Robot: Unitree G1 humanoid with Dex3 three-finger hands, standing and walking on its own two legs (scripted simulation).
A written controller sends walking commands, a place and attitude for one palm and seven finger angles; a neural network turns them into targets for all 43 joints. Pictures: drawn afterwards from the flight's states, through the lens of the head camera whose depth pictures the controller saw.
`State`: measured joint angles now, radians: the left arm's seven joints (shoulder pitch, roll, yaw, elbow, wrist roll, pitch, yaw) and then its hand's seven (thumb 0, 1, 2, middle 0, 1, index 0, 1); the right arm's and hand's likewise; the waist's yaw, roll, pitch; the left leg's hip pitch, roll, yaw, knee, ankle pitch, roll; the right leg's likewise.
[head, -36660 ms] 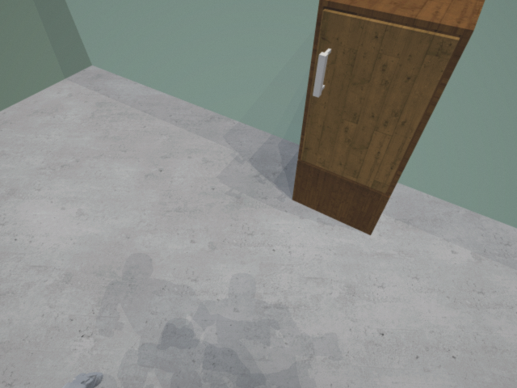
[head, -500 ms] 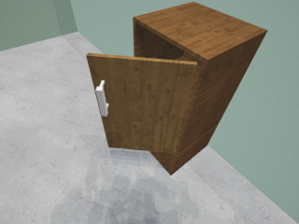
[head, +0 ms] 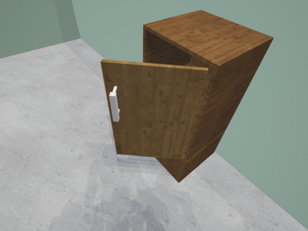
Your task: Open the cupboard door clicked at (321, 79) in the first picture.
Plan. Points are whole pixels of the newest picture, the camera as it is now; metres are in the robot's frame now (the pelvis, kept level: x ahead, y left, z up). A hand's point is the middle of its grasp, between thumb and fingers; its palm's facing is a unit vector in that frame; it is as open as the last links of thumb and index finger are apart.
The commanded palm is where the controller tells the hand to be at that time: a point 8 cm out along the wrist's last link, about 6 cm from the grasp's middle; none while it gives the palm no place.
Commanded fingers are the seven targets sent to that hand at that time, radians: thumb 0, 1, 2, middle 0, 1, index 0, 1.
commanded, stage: come to a stop and stand still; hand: left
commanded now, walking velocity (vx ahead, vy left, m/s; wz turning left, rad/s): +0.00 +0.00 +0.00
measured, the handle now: (115, 104) +0.58 +0.19 -0.04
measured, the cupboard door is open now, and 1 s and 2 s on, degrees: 46 46 46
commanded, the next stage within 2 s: look again from close up in 0.52 s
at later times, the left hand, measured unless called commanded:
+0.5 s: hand out of the picture -0.04 +0.18 -0.18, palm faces +0.03 -0.99 -0.14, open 7.4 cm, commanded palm none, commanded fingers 0.00 0.90 0.90 -0.20 -0.30 -0.20 -0.30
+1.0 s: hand out of the picture -0.01 +0.17 -0.18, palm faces +0.01 -0.99 -0.14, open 7.4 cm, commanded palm none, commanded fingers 0.00 0.90 0.90 -0.20 -0.30 -0.20 -0.30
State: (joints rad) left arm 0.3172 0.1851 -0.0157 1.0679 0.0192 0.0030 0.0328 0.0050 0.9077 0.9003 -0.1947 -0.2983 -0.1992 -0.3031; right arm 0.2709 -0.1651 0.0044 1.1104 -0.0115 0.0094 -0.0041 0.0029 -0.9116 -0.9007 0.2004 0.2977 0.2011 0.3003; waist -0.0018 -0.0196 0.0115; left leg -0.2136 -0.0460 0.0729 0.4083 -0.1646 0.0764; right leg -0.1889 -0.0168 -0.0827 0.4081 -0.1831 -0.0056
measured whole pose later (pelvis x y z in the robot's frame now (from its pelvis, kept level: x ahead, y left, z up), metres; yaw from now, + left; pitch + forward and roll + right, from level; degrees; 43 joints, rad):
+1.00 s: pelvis +0.01 +0.03 +0.00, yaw -1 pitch -1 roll +0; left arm 0.36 0.11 0.00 1.11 0.03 0.00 0.05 0.00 0.91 0.90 -0.19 -0.30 -0.20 -0.30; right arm 0.30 -0.12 -0.02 1.13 0.00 -0.01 -0.02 0.00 -0.91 -0.90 0.20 0.30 0.20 0.30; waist 0.00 -0.02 0.02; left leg -0.18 -0.09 0.11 0.35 -0.16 0.11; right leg -0.19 -0.05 -0.04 0.41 -0.19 0.03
